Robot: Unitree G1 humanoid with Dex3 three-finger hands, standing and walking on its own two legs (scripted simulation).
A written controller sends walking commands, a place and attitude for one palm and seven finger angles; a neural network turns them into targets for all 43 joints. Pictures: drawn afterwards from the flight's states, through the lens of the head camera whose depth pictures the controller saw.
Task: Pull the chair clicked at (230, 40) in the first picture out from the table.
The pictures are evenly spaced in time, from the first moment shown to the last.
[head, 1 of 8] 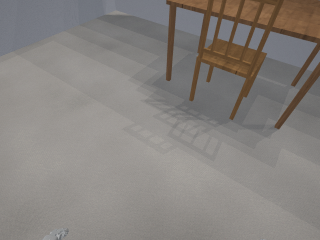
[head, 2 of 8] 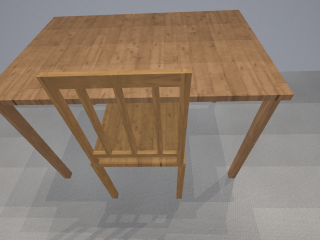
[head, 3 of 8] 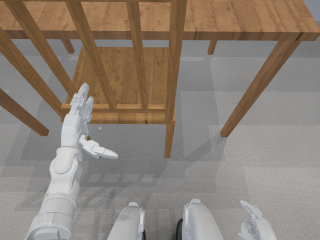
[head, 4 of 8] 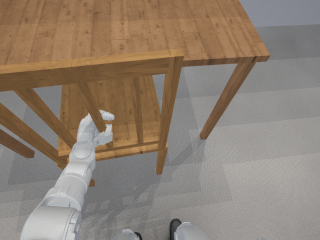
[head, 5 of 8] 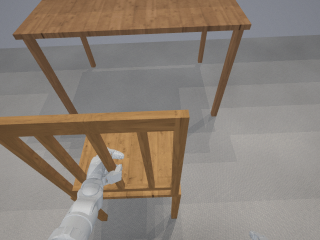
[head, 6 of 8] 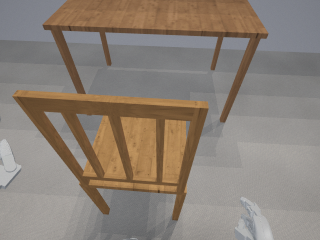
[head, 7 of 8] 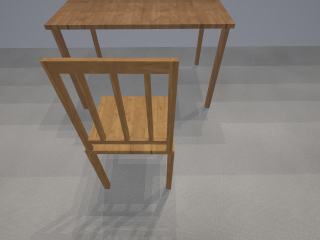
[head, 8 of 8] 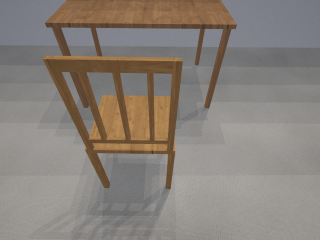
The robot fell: no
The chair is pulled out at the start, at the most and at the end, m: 0.00 0.63 0.62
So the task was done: yes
